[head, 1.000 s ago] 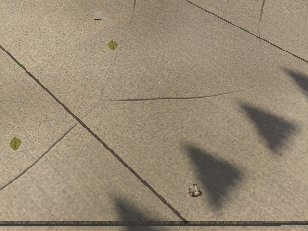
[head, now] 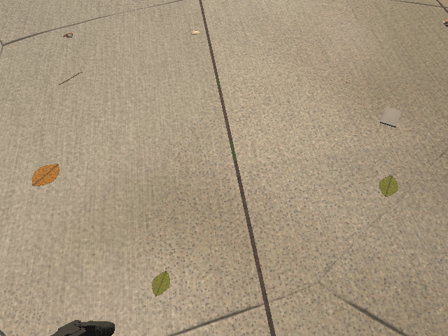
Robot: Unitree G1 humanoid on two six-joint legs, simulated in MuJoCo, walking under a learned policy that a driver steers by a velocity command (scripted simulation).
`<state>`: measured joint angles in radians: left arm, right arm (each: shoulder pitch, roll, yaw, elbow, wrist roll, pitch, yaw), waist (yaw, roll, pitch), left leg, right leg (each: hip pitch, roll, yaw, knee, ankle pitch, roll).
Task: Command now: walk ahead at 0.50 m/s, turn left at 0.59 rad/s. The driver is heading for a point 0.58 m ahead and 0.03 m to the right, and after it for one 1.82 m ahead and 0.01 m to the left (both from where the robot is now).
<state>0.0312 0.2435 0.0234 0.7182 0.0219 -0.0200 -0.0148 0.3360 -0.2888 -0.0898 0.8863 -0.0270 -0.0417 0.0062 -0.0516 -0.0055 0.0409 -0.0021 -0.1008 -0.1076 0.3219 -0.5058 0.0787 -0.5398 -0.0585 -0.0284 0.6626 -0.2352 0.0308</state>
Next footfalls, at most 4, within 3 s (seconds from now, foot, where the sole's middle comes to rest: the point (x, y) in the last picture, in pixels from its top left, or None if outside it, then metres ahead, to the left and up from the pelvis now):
0.46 left None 0.36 0.13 -0.75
0.96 right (229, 275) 0.65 -0.01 -0.75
1.46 left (167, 285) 0.63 0.18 -0.75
1.72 right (236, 305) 0.55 -0.02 -0.75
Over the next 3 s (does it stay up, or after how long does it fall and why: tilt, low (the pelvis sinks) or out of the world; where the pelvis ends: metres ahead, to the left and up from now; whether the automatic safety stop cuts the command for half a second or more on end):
stays up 0.56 0.10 0.03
